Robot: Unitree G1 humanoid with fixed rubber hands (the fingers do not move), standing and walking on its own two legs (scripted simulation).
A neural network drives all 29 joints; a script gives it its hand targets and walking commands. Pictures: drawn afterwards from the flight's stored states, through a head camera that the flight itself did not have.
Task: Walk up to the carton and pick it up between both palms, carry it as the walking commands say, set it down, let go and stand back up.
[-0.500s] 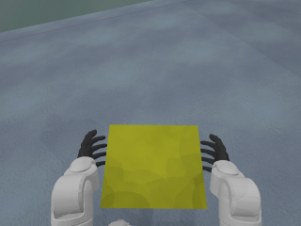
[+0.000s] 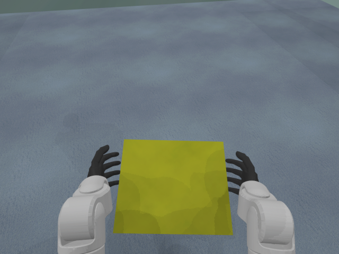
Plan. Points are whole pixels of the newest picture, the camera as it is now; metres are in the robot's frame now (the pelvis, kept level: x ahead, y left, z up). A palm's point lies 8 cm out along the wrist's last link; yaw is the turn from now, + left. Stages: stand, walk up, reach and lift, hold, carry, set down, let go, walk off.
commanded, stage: carry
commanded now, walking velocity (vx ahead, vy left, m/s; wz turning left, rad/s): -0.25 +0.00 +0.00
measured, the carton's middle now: (172, 189) +0.30 +0.02 +0.00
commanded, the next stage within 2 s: none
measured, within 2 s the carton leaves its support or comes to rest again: neither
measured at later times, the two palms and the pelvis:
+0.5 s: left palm out of the picture +0.05 +0.02 +0.11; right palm out of the picture +0.02 -0.28 +0.08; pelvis -0.24 -0.11 +0.00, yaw -1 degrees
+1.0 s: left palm out of the picture -0.22 +0.03 +0.10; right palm out of the picture -0.20 -0.27 +0.09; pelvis -0.48 -0.14 +0.00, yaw +2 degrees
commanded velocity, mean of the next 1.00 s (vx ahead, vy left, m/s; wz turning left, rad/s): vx -0.25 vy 0.00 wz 0.00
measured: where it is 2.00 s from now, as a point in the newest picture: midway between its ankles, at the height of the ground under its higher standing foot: outside the picture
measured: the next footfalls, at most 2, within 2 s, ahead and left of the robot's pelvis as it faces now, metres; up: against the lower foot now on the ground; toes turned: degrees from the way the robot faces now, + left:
right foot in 0.20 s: -0.11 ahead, -0.16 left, +0.00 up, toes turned -10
left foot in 0.74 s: -0.41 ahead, -0.02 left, +0.00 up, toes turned +12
